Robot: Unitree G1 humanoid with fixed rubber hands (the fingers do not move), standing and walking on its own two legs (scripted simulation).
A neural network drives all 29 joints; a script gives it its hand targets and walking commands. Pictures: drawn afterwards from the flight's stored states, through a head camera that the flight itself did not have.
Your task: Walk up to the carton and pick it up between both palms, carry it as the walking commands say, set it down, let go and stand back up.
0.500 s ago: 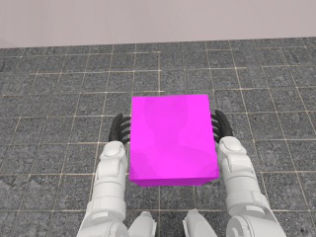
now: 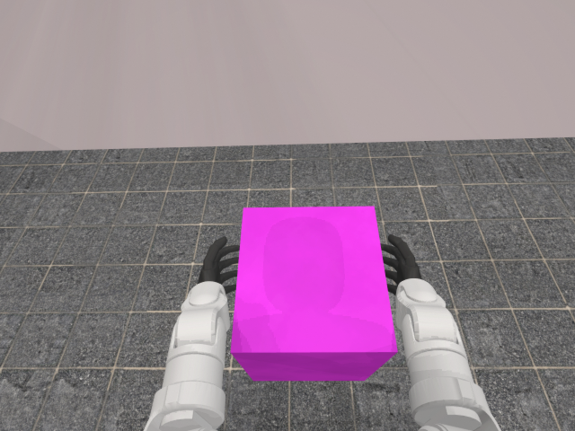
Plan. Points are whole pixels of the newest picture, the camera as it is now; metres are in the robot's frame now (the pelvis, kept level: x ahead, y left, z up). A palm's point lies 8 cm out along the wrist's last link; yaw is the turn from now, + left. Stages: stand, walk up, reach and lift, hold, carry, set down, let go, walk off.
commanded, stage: reach and lift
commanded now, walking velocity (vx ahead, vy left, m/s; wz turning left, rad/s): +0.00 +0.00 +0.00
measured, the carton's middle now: (308, 301) +0.33 +0.00 -0.08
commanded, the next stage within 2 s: hold in 1.46 s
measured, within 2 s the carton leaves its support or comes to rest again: neither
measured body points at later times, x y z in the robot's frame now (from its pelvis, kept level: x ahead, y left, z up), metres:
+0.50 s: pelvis +0.00 +0.00 +0.01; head -0.04 -0.01 +0.46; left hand +0.31 +0.15 +0.05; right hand +0.31 -0.14 +0.05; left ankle +0.01 +0.13 -0.73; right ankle +0.03 -0.12 -0.73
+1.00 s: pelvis +0.00 +0.01 +0.01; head -0.05 +0.00 +0.46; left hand +0.31 +0.15 +0.06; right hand +0.31 -0.15 +0.05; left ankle +0.01 +0.13 -0.73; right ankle +0.02 -0.12 -0.73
